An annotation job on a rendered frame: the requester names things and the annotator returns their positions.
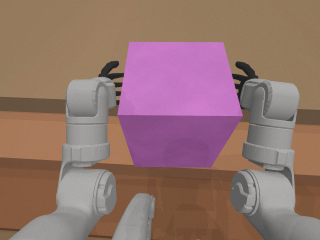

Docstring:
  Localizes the right robot forearm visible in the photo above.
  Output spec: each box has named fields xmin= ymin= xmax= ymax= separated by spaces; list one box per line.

xmin=239 ymin=78 xmax=300 ymax=206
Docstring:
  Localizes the carton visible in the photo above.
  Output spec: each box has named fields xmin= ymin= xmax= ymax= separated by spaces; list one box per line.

xmin=117 ymin=42 xmax=243 ymax=168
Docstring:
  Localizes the robot right upper arm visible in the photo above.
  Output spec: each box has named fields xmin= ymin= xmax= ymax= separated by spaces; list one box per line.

xmin=229 ymin=169 xmax=320 ymax=240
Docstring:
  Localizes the robot left thigh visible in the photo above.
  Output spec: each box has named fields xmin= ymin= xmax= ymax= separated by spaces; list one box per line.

xmin=111 ymin=193 xmax=156 ymax=240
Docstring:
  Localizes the robot left upper arm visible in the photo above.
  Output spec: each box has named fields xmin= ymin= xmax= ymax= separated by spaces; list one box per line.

xmin=9 ymin=168 xmax=117 ymax=240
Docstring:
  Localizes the robot right hand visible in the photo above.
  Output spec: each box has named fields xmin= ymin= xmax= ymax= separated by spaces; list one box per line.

xmin=232 ymin=61 xmax=259 ymax=110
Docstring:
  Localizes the robot left hand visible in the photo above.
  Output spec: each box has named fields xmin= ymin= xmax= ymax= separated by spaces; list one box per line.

xmin=98 ymin=61 xmax=124 ymax=105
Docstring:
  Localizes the left robot forearm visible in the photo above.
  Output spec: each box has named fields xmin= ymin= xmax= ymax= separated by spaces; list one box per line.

xmin=56 ymin=77 xmax=117 ymax=206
